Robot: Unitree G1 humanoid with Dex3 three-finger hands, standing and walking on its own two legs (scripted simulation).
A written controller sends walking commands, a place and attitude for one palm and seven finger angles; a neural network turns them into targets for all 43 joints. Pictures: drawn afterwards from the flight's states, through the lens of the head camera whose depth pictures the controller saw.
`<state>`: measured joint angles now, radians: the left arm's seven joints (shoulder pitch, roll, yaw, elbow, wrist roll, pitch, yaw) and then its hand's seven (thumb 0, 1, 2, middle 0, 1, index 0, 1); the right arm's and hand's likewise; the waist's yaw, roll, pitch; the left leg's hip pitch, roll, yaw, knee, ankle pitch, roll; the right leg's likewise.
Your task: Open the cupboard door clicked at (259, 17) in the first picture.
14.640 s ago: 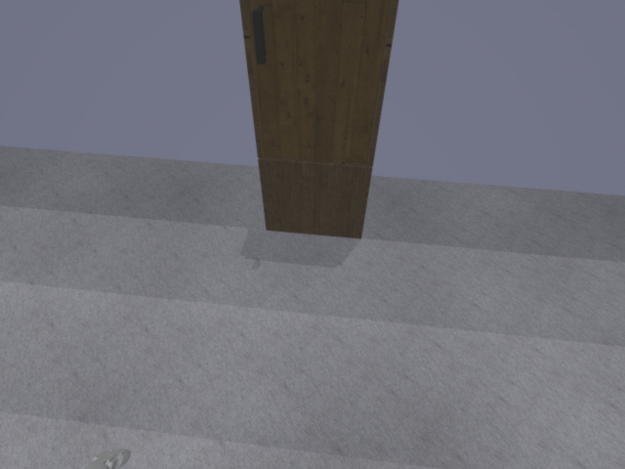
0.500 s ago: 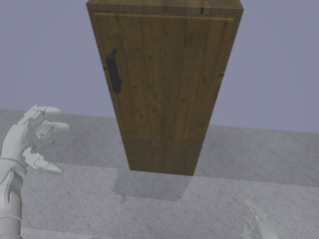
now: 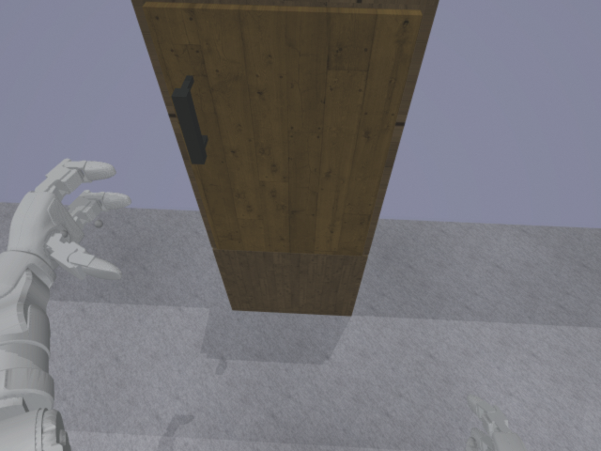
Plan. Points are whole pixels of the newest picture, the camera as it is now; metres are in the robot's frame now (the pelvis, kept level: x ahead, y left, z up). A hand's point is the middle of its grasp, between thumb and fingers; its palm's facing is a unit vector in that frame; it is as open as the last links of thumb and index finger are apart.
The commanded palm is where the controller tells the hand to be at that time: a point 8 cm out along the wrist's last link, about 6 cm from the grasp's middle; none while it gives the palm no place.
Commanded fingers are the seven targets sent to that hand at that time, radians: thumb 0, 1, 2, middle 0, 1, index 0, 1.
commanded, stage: move the hooked fingers beside the handle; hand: left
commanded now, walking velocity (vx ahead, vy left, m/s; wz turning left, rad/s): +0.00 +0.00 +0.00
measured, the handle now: (193, 121) +0.60 +0.20 +0.10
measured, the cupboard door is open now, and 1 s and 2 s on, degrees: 0 0 0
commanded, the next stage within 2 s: slide the fingers in behind the handle in 2.00 s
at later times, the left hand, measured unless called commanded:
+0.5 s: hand (126, 184) +0.43 +0.26 +0.11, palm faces -0.03 -1.00 +0.03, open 14.0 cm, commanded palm +0.41 +0.31 +0.11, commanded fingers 0.00 -0.50 0.30 -0.30 -1.20 -0.30 -1.20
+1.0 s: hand (147, 147) +0.51 +0.25 +0.11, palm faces -0.03 -1.00 +0.00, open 14.0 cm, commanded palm +0.50 +0.30 +0.10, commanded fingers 0.00 -0.50 0.30 -0.30 -1.20 -0.30 -1.20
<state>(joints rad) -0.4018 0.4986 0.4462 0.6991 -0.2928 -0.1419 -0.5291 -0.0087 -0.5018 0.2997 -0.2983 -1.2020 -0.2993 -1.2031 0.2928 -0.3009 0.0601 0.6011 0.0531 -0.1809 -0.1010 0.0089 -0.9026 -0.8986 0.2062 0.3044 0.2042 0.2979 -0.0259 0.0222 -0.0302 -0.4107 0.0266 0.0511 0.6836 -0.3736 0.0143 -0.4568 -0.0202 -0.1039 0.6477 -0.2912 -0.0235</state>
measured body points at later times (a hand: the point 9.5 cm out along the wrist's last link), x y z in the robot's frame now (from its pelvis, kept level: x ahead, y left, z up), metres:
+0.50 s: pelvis +0.00 +0.02 +0.00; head +0.07 +0.02 +0.44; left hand +0.43 +0.31 +0.11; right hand +0.08 -0.25 -0.11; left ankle -0.02 +0.11 -0.72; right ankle +0.02 -0.11 -0.72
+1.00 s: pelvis +0.00 +0.02 -0.01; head +0.12 +0.03 +0.42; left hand +0.51 +0.31 +0.12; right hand +0.00 -0.26 -0.11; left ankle -0.02 +0.11 -0.72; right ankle +0.02 -0.11 -0.72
